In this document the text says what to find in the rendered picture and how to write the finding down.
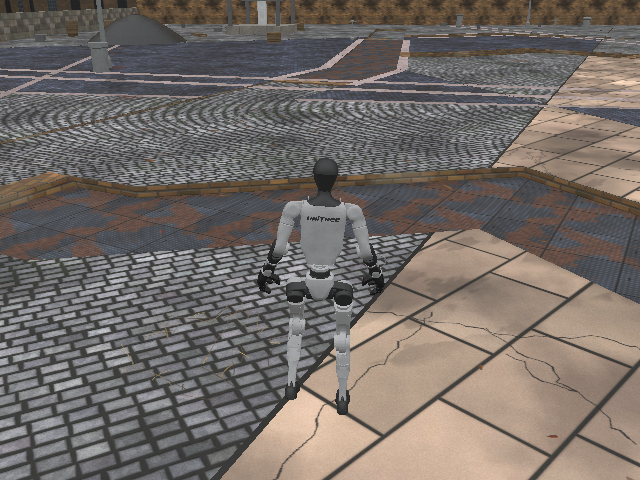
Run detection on left robot upper arm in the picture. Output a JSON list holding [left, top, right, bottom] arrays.
[[273, 200, 303, 255]]

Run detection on right robot upper arm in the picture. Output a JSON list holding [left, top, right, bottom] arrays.
[[345, 203, 373, 259]]

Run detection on humanoid robot torso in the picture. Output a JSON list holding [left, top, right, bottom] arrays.
[[300, 196, 346, 300]]

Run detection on robot right hand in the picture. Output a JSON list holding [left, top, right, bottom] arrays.
[[362, 274, 385, 295]]

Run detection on robot left forearm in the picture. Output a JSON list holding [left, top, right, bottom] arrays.
[[261, 239, 283, 277]]

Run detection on left robot shin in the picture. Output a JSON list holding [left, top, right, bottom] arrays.
[[287, 318, 302, 387]]

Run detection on robot left hand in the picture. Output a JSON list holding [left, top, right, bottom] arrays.
[[257, 266, 280, 294]]

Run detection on robot right forearm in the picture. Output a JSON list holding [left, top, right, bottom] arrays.
[[363, 243, 382, 278]]

